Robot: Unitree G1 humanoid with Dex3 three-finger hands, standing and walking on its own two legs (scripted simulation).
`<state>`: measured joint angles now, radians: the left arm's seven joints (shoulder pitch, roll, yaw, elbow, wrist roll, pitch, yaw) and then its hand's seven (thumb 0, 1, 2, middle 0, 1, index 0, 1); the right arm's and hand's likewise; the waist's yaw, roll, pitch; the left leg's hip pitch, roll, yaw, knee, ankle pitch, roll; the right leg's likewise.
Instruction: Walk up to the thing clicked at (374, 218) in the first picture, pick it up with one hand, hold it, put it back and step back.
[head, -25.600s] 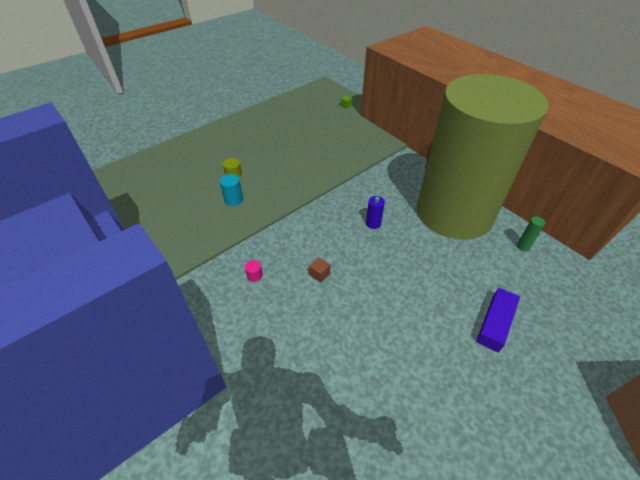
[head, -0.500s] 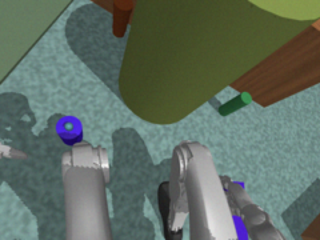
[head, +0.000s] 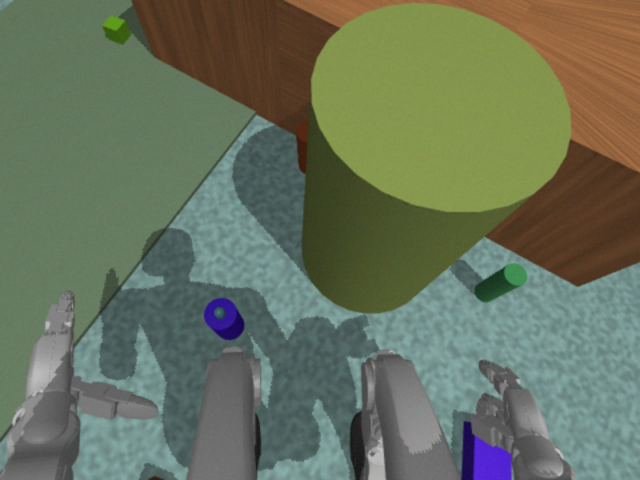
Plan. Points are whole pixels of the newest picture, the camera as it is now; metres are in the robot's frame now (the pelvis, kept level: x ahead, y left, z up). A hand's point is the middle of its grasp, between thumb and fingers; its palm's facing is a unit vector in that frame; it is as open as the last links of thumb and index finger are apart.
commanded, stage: home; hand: left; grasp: from the side
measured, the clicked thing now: (224, 319) +0.39 +0.20 -0.46
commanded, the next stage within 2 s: none
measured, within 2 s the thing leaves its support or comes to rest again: neither
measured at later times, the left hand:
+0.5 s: hand (53, 387) +0.23 +0.22 +0.11, palm faces +0.16 -0.94 -0.32, open 17.3 cm
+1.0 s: hand (51, 411) +0.22 +0.20 +0.13, palm faces +0.15 -0.94 -0.29, open 17.5 cm
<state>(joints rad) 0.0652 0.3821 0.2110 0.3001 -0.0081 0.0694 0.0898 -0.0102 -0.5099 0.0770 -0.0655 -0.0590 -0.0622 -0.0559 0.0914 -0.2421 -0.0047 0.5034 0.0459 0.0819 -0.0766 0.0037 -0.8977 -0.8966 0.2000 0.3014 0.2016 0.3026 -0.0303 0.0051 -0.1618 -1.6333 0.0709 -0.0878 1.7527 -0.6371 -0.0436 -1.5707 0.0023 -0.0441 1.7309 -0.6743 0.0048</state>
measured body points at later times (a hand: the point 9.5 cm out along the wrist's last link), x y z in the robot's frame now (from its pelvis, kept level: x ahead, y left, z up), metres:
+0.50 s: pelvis +0.06 +0.02 +0.17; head +0.09 +0.03 +0.61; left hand +0.22 +0.26 +0.13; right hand +0.22 -0.22 +0.09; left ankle +0.07 +0.14 -0.50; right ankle +0.06 -0.13 -0.50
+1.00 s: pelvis +0.06 +0.01 +0.18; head +0.08 +0.01 +0.63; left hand +0.20 +0.25 +0.15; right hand +0.24 -0.22 +0.11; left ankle +0.07 +0.14 -0.50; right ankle +0.06 -0.13 -0.50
